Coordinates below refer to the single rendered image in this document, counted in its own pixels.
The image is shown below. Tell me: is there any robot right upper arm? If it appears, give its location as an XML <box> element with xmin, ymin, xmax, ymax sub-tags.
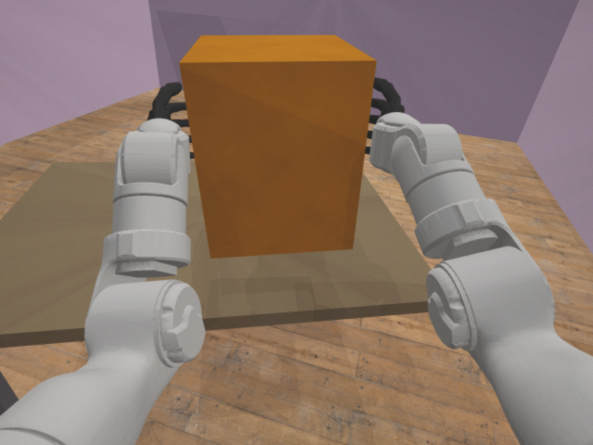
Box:
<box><xmin>426</xmin><ymin>246</ymin><xmax>593</xmax><ymax>445</ymax></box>

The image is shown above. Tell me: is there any table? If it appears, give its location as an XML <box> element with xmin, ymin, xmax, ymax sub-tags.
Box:
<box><xmin>0</xmin><ymin>162</ymin><xmax>431</xmax><ymax>415</ymax></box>

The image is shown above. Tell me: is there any right robot forearm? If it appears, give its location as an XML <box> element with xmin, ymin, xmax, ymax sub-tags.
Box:
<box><xmin>369</xmin><ymin>112</ymin><xmax>555</xmax><ymax>323</ymax></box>

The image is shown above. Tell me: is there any left robot forearm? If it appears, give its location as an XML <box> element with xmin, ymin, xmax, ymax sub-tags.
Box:
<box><xmin>84</xmin><ymin>119</ymin><xmax>191</xmax><ymax>353</ymax></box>

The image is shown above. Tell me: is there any right robot hand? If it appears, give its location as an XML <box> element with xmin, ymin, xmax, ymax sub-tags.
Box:
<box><xmin>365</xmin><ymin>78</ymin><xmax>405</xmax><ymax>155</ymax></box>

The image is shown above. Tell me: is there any carton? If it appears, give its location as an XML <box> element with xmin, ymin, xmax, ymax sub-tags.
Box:
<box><xmin>180</xmin><ymin>35</ymin><xmax>377</xmax><ymax>259</ymax></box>

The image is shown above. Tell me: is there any left robot hand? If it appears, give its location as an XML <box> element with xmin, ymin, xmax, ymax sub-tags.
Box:
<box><xmin>147</xmin><ymin>83</ymin><xmax>195</xmax><ymax>159</ymax></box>

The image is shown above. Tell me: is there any robot left upper arm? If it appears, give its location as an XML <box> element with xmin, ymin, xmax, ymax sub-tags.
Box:
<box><xmin>0</xmin><ymin>279</ymin><xmax>206</xmax><ymax>445</ymax></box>

